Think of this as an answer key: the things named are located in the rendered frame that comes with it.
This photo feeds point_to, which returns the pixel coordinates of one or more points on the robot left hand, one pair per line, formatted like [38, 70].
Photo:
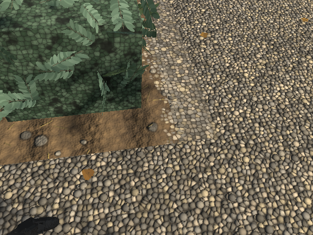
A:
[35, 226]

